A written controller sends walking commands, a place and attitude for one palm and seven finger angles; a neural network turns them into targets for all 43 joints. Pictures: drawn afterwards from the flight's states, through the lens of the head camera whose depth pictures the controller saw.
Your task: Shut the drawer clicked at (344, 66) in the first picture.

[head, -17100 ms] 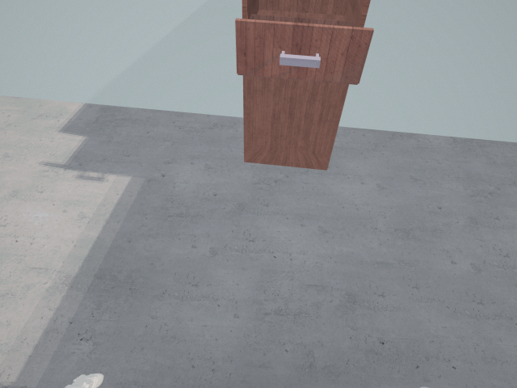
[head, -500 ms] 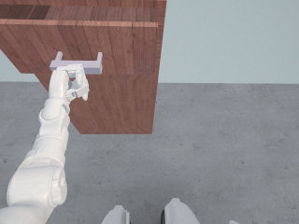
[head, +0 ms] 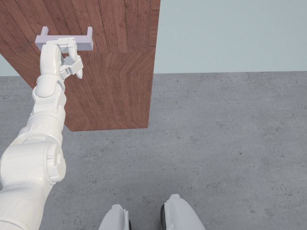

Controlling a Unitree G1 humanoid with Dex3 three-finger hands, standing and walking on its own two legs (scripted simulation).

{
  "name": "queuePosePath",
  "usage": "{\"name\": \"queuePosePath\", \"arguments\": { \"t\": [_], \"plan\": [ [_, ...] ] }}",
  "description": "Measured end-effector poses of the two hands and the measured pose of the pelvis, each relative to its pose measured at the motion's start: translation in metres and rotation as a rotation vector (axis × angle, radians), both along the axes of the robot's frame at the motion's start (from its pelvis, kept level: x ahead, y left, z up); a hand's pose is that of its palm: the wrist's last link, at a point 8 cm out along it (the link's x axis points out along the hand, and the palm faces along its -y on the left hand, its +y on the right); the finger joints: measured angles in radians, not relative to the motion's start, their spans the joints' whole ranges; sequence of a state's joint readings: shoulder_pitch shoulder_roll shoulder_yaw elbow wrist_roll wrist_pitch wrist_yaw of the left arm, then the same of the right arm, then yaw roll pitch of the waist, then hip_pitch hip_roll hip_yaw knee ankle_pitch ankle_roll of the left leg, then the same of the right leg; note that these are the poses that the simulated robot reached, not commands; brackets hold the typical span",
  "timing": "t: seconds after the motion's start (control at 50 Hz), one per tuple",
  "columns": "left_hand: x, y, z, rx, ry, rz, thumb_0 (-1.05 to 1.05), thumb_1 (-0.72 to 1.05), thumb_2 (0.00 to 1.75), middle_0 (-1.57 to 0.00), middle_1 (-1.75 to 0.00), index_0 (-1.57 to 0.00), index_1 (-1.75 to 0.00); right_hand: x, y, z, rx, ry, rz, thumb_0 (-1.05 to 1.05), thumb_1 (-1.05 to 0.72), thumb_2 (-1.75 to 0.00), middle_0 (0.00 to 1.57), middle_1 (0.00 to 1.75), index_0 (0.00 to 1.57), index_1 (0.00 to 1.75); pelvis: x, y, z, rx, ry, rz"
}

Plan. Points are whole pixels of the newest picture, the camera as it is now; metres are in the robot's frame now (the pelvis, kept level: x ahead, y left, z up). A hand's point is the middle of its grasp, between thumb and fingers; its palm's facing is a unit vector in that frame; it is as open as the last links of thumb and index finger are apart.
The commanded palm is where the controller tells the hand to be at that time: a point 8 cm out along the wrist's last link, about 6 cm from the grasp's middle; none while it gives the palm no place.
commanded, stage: push the drawer shut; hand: left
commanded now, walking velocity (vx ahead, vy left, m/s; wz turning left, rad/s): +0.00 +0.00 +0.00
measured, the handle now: (66, 36) +0.61 +0.18 +0.09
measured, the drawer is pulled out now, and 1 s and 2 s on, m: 0.02 0.00 0.00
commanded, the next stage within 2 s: pull the fist back off the drawer in 0.54 s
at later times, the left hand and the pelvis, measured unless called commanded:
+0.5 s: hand (78, 54) +0.55 +0.14 +0.08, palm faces -0.01 -1.00 -0.07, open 3.2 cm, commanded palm +0.58 +0.17 +0.09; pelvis -0.01 +0.00 -0.01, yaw +0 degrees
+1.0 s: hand (77, 53) +0.55 +0.15 +0.08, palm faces -0.03 -1.00 -0.06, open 3.3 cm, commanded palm +0.54 +0.18 +0.09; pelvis -0.01 +0.01 -0.01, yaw +0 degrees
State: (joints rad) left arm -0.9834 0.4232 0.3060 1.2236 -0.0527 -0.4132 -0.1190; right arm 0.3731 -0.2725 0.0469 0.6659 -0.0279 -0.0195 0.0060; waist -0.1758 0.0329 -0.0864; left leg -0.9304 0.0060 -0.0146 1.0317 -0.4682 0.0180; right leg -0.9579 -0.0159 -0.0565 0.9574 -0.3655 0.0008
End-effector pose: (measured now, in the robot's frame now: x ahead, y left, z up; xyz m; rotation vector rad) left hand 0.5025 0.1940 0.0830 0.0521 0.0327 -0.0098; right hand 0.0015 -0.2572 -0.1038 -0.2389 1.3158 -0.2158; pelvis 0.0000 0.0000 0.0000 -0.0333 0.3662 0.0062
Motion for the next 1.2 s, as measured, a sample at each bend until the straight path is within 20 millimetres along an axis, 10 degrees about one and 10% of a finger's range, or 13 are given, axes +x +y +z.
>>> {"name": "queuePosePath", "arguments": {
  "t": [0.92, 1.2],
  "plan": [
    [0.026, 0.008, 0.005, 0.012, 0.021, -0.016, 0.07, 0.75, 1.04, -1.40, -1.59, -1.40, -1.60, -0.053, 0.010, 0.006, -0.027, 0.094, -0.017, 0.00, -0.90, -0.90, 0.20, 0.30, 0.20, 0.30, -0.015, 0.007, -0.009, -0.025, 0.052, 0.005],
    [0.022, 0.004, 0.001, -0.019, 0.007, -0.009, 0.04, 0.84, 0.97, -1.40, -1.60, -1.40, -1.60, -0.032, 0.015, 0.010, 0.009, 0.088, -0.044, 0.00, -0.90, -0.90, 0.20, 0.30, 0.20, 0.30, 0.003, 0.009, 0.000, -0.017, 0.028, -0.020]
  ]
}}
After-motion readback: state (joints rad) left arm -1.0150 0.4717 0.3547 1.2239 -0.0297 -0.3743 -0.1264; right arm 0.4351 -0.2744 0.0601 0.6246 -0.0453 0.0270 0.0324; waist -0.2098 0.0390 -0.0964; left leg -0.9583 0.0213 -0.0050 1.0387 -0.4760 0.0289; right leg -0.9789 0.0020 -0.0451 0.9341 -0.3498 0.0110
